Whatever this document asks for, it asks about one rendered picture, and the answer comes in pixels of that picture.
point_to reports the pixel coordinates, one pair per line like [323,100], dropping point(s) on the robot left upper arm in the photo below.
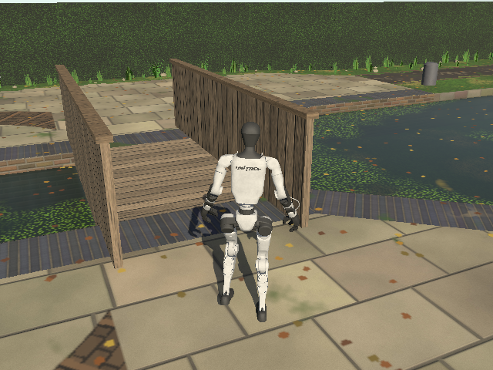
[220,172]

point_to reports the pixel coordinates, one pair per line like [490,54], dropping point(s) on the robot torso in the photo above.
[247,182]

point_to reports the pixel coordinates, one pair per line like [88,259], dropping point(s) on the robot head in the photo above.
[250,133]

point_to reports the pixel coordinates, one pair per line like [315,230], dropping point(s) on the right robot hand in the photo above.
[294,220]

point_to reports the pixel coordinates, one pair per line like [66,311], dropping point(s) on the robot right upper arm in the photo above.
[277,177]

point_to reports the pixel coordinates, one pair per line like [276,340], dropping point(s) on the robot right forearm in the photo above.
[288,205]

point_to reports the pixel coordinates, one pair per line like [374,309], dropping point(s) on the left robot hand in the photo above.
[210,212]

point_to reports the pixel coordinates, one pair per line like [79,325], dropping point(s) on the robot left forearm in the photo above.
[210,199]

